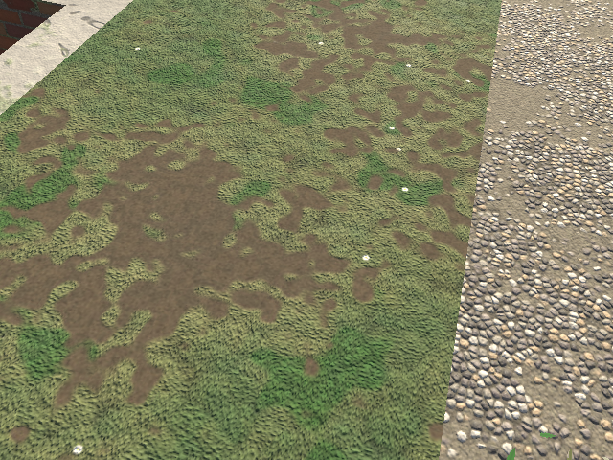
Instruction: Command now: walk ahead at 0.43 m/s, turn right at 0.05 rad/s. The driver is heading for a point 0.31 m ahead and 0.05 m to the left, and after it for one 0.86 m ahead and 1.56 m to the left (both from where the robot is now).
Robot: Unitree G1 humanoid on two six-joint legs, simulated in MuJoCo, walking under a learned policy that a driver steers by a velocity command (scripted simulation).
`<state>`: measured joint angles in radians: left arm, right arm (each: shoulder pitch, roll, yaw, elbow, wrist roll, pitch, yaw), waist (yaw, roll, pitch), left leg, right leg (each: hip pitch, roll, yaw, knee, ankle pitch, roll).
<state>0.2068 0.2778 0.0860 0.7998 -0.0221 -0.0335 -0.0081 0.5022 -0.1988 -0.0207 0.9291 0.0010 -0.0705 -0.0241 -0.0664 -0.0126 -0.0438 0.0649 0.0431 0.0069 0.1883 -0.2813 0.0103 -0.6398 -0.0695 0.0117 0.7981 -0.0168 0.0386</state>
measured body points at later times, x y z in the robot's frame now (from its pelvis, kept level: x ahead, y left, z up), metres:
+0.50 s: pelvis +0.24 -0.07 -0.01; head +0.25 -0.06 +0.44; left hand +0.21 +0.20 -0.14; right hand +0.43 -0.31 -0.11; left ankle +0.38 +0.12 -0.68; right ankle +0.16 -0.17 -0.75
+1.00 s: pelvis +0.51 +0.03 +0.00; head +0.54 +0.07 +0.45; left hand +0.59 +0.36 -0.09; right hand +0.70 -0.19 -0.10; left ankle +0.46 +0.08 -0.75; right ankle +0.75 -0.08 -0.68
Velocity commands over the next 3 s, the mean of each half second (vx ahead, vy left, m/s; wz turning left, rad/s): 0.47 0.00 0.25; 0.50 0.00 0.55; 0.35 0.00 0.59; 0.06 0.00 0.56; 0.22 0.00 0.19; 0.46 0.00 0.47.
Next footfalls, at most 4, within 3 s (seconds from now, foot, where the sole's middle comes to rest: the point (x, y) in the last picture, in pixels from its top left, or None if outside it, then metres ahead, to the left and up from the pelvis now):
0.14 right None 0.20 -0.17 -0.79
0.68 left None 0.50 0.10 -0.79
1.16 right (269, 351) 0.83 0.03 -0.79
1.64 left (153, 382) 0.75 0.30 -0.79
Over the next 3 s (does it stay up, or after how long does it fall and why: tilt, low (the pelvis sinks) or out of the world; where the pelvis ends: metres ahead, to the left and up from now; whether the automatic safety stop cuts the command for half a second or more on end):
stays up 0.91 0.43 -0.01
